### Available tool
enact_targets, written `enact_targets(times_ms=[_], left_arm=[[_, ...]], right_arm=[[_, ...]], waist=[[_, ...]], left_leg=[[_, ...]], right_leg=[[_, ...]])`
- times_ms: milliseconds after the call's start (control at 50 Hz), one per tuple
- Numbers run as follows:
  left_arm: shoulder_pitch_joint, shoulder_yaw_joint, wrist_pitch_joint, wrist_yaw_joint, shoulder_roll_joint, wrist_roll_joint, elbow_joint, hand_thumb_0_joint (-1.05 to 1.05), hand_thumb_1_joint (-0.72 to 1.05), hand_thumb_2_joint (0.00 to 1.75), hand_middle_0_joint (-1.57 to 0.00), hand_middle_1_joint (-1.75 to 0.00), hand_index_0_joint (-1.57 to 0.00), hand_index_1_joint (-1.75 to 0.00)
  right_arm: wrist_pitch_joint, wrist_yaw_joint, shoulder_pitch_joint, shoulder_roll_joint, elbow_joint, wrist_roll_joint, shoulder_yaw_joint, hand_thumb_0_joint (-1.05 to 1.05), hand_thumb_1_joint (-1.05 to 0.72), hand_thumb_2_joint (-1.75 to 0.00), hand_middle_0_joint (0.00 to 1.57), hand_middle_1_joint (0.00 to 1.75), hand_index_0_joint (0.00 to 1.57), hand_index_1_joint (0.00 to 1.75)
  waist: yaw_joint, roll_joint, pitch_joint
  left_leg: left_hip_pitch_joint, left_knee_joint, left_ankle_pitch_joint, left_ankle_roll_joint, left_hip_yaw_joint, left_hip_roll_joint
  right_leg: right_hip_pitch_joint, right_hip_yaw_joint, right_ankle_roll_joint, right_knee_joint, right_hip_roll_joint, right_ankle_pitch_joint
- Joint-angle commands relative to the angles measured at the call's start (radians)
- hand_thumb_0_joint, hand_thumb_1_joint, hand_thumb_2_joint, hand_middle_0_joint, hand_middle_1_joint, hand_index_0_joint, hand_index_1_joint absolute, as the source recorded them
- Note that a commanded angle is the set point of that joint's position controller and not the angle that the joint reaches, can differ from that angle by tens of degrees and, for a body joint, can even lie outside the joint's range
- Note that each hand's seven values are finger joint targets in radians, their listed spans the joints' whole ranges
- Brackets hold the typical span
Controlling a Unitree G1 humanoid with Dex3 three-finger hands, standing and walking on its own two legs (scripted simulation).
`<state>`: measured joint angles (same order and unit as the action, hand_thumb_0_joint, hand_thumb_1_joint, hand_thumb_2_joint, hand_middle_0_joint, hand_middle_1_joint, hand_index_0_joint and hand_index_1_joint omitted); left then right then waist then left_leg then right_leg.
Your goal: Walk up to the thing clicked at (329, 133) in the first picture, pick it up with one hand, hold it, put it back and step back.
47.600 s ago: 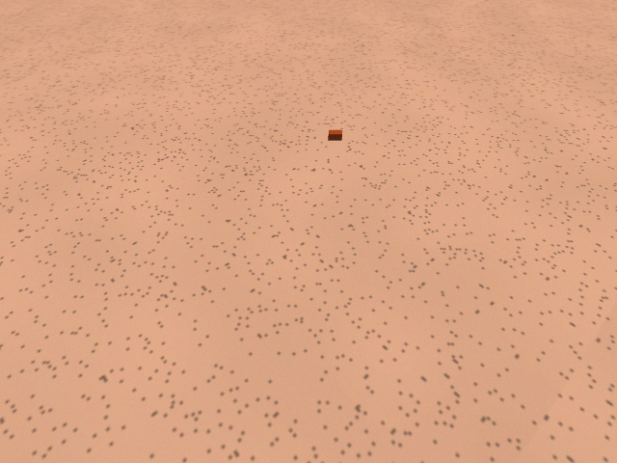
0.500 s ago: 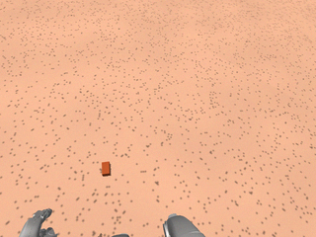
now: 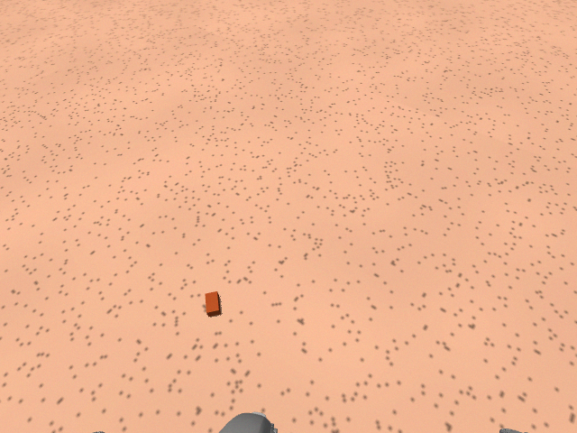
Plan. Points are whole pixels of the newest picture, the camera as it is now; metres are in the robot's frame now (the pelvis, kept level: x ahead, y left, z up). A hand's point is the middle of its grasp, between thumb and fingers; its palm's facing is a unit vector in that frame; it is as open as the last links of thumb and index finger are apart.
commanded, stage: step back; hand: left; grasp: from above
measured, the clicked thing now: (212, 303) +0.62 +0.33 -0.75
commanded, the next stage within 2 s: none
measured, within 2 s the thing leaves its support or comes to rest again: neither
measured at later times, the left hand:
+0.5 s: hand out of the picture -0.08 +0.27 -0.16, palm faces +0.04 -0.92 -0.38, open 7.4 cm
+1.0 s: hand out of the picture -0.22 +0.22 -0.14, palm faces +0.10 -0.90 -0.43, open 7.4 cm
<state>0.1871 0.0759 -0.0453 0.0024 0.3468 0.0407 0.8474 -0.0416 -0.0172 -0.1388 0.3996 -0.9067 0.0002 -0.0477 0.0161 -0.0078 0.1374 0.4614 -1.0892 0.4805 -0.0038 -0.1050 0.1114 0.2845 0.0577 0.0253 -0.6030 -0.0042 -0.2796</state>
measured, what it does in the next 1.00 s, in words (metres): walks backwards: left foot, then right foot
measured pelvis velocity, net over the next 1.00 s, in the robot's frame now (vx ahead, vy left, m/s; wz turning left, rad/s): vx -0.33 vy -0.07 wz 0.14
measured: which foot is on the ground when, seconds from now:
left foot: up 0.00-0.18, down 0.20-0.64, up 0.66-0.98, down 1.00-1.00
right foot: down 0.00-0.22, up 0.24-0.58, down 0.60-1.00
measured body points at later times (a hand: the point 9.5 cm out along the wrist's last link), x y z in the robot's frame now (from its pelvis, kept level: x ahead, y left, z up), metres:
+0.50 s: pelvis -0.16 -0.01 +0.00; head -0.09 +0.01 +0.44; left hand -0.08 +0.32 -0.13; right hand -0.02 -0.32 -0.10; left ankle -0.09 +0.12 -0.73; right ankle -0.21 -0.17 -0.66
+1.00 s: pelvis -0.33 -0.07 -0.02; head -0.26 -0.06 +0.43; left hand -0.23 +0.26 -0.12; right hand -0.24 -0.37 -0.15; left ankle -0.37 +0.05 -0.74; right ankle -0.24 -0.16 -0.73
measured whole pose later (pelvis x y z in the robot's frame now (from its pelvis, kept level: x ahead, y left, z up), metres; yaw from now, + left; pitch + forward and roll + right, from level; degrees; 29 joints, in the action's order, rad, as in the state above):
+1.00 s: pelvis -0.33 -0.07 -0.02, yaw +8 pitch -2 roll +1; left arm 0.09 0.07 -0.05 -0.02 0.38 0.04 0.75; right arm -0.04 -0.03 -0.22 0.39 -0.90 -0.03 -0.04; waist 0.00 0.01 0.20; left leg 0.24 -0.66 0.39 0.00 -0.03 0.05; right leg 0.44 -0.05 0.03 -0.70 0.05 -0.24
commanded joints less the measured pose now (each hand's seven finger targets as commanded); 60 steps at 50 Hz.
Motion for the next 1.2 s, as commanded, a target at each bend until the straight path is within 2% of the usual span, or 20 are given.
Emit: enact_targets(times_ms=[0,100,160,200,220,240,300,460,540,580,620,640,700,740,860,960,1020,1040,1100,1180], left_arm=[[-0.06,0.063,0.028,-0.028,0.236,0.0,-0.137,0.0,0.9,0.9,-0.2,-0.3,-0.2,-0.3],[-0.033,0.066,0.011,-0.031,0.25,-0.005,-0.156,0.0,0.9,0.9,-0.2,-0.3,-0.2,-0.3],[-0.065,0.054,-0.01,-0.021,0.255,-0.02,-0.165,0.0,0.9,0.9,-0.2,-0.3,-0.2,-0.3],[-0.053,0.04,-0.013,-0.015,0.192,-0.025,-0.18,0.0,0.9,0.9,-0.2,-0.3,-0.2,-0.3],[-0.127,0.06,-0.012,-0.028,0.233,-0.018,-0.188,0.0,0.9,0.9,-0.2,-0.3,-0.2,-0.3],[-0.151,0.068,-0.012,-0.033,0.254,-0.008,-0.176,0.0,0.9,0.9,-0.2,-0.3,-0.2,-0.3],[-0.021,0.064,-0.013,-0.022,0.221,-0.035,-0.116,0.0,0.9,0.9,-0.2,-0.3,-0.2,-0.3],[-0.018,0.057,0.003,-0.02,0.208,-0.018,-0.118,0.0,0.9,0.9,-0.2,-0.3,-0.2,-0.3],[0.082,0.055,0.016,-0.014,0.205,-0.018,-0.053,0.0,0.9,0.9,-0.2,-0.3,-0.2,-0.3],[0.155,0.061,0.02,-0.014,0.222,-0.006,-0.004,0.0,0.9,0.9,-0.2,-0.3,-0.2,-0.3],[0.066,0.102,0.014,-0.006,0.387,0.005,-0.057,0.0,0.9,0.9,-0.2,-0.3,-0.2,-0.3],[-0.035,0.111,0.015,-0.012,0.449,0.01,-0.101,0.0,0.9,0.9,-0.2,-0.3,-0.2,-0.3],[-0.166,0.07,0.025,-0.02,0.289,0.002,-0.137,0.0,0.9,0.9,-0.2,-0.3,-0.2,-0.3],[-0.123,0.075,0.024,-0.024,0.256,0.004,-0.121,0.0,0.9,0.9,-0.2,-0.3,-0.2,-0.3],[0.02,0.074,0.012,-0.044,0.25,0.005,-0.133,0.0,0.9,0.9,-0.2,-0.3,-0.2,-0.3],[-0.057,0.051,-0.012,-0.034,0.269,-0.017,-0.158,0.0,0.9,0.9,-0.2,-0.3,-0.2,-0.3],[-0.14,0.046,-0.006,-0.044,0.241,-0.029,-0.178,0.0,0.9,0.9,-0.2,-0.3,-0.2,-0.3],[-0.148,0.057,-0.01,-0.048,0.256,-0.013,-0.162,0.0,0.9,0.9,-0.2,-0.3,-0.2,-0.3],[-0.042,0.053,-0.011,-0.035,0.239,-0.034,-0.098,0.0,0.9,0.9,-0.2,-0.3,-0.2,-0.3],[-0.011,0.038,0.024,-0.02,0.206,-0.027,-0.068,0.0,0.9,0.9,-0.2,-0.3,-0.2,-0.3]], right_arm=[[0.027,-0.02,-0.06,0.176,0.063,0.007,-0.035,0.0,-0.9,-0.9,0.2,0.3,0.2,0.3],[0.04,-0.02,-0.083,0.162,0.089,-0.009,-0.036,0.0,-0.9,-0.9,0.2,0.3,0.2,0.3],[0.047,-0.014,-0.16,0.164,0.055,-0.022,-0.053,0.0,-0.9,-0.9,0.2,0.3,0.2,0.3],[0.048,-0.01,-0.118,0.297,0.077,-0.049,-0.088,0.0,-0.9,-0.9,0.2,0.3,0.2,0.3],[0.045,-0.004,-0.073,0.366,0.102,-0.046,-0.098,0.0,-0.9,-0.9,0.2,0.3,0.2,0.3],[0.051,-0.012,-0.029,0.356,0.115,-0.047,-0.099,0.0,-0.9,-0.9,0.2,0.3,0.2,0.3],[0.057,-0.02,0.055,0.234,0.132,-0.046,-0.06,0.0,-0.9,-0.9,0.2,0.3,0.2,0.3],[0.041,-0.02,-0.048,0.235,0.133,-0.031,-0.077,0.0,-0.9,-0.9,0.2,0.3,0.2,0.3],[0.019,-0.012,0.006,0.256,0.15,-0.031,-0.078,0.0,-0.9,-0.9,0.2,0.3,0.2,0.3],[0.003,-0.007,0.048,0.245,0.158,-0.017,-0.071,0.0,-0.9,-0.9,0.2,0.3,0.2,0.3],[0.007,-0.018,0.094,0.161,0.193,-0.006,-0.056,0.0,-0.9,-0.9,0.2,0.3,0.2,0.3],[0.0,-0.032,0.069,0.207,0.177,-0.013,-0.075,0.0,-0.9,-0.9,0.2,0.3,0.2,0.3],[0.002,-0.018,-0.028,0.209,0.102,-0.003,-0.065,0.0,-0.9,-0.9,0.2,0.3,0.2,0.3],[0.014,-0.024,-0.057,0.164,0.094,-0.008,-0.045,0.0,-0.9,-0.9,0.2,0.3,0.2,0.3],[0.037,-0.032,-0.044,0.138,0.125,-0.021,-0.03,0.0,-0.9,-0.9,0.2,0.3,0.2,0.3],[0.022,-0.019,-0.198,0.168,0.049,-0.029,-0.061,0.0,-0.9,-0.9,0.2,0.3,0.2,0.3],[0.01,0.001,-0.072,0.35,0.104,-0.047,-0.094,0.0,-0.9,-0.9,0.2,0.3,0.2,0.3],[0.02,-0.004,-0.008,0.344,0.119,-0.053,-0.097,0.0,-0.9,-0.9,0.2,0.3,0.2,0.3],[0.022,-0.013,0.065,0.22,0.147,-0.058,-0.053,0.0,-0.9,-0.9,0.2,0.3,0.2,0.3],[0.028,-0.006,0.019,0.194,0.119,-0.045,-0.059,0.0,-0.9,-0.9,0.2,0.3,0.2,0.3]], waist=[[0.007,0.148,-0.131],[0.018,0.216,-0.22],[-0.023,0.145,-0.229],[-0.01,-0.176,-0.207],[-0.057,-0.229,-0.163],[-0.061,-0.214,-0.114],[0.034,-0.097,-0.122],[-0.051,-0.162,-0.192],[-0.016,-0.202,-0.255],[0.025,-0.156,-0.26],[0.055,0.279,-0.146],[0.05,0.348,-0.068],[-0.046,0.14,-0.013],[-0.025,0.165,-0.059],[0.058,0.222,-0.206],[-0.022,0.166,-0.253],[-0.057,-0.266,-0.187],[-0.047,-0.24,-0.136],[0.024,-0.1,-0.124],[-0.01,-0.14,-0.14]], left_leg=[[0.045,0.019,0.008,-0.025,-0.018,0.001],[-0.046,0.396,0.011,-0.012,0.042,-0.095],[-0.247,0.694,-0.311,0.013,0.095,-0.079],[-0.358,0.758,-0.421,0.134,-0.327,-0.384],[-0.172,0.787,-0.453,0.277,-0.434,-0.513],[-0.063,0.802,-0.441,0.319,-0.479,-0.54],[-0.192,0.687,-0.671,0.204,-0.141,-0.346],[-0.423,0.617,-0.611,0.255,-0.13,-0.362],[-0.348,0.556,-0.567,0.202,-0.113,-0.342],[-0.197,0.506,-0.435,0.134,-0.078,-0.293],[0.075,0.183,0.062,0.015,0.031,-0.008],[-0.006,-0.037,0.139,-0.009,-0.037,-0.053],[-0.001,-0.123,-0.027,0.007,-0.077,0.006],[0.025,-0.105,-0.052,-0.006,-0.058,0.023],[0.068,0.244,0.07,-0.028,0.021,-0.061],[-0.268,0.656,-0.239,0.024,0.117,-0.072],[-0.168,0.777,-0.458,0.295,-0.386,-0.497],[-0.035,0.794,-0.46,0.336,-0.426,-0.539],[-0.115,0.672,-0.692,0.242,-0.126,-0.357],[-0.279,0.656,-0.288,0.195,-0.095,-0.303]], right_leg=[[-0.134,0.187,0.18,0.16,0.186,0.387],[-0.267,0.197,0.186,0.08,0.246,0.471],[-0.132,0.121,0.105,-0.016,0.178,0.326],[0.19,-0.001,0.008,-0.216,-0.007,-0.128],[0.167,0.033,-0.016,-0.419,-0.065,-0.346],[0.129,0.115,-0.018,-0.57,-0.057,-0.351],[0.209,0.159,-0.004,-0.695,-0.114,-0.222],[0.185,0.075,-0.073,-0.353,-0.055,-0.255],[-0.016,-0.018,-0.044,0.041,-0.02,-0.123],[-0.164,-0.036,-0.005,0.208,-0.02,0.043],[0.001,0.427,0.174,0.304,0.294,-0.077],[0.25,0.589,0.281,0.382,0.442,-0.126],[0.185,0.202,0.146,0.256,0.226,0.074],[0.068,0.11,0.099,0.186,0.154,0.224],[-0.334,0.168,0.185,0.062,0.264,0.574],[-0.114,0.14,0.099,-0.011,0.225,0.361],[0.147,-0.049,-0.017,-0.421,-0.043,-0.357],[0.091,0.062,-0.017,-0.601,-0.036,-0.377],[0.149,0.097,-0.012,-0.71,-0.091,-0.266],[0.13,0.031,-0.031,-0.284,-0.022,-0.227]])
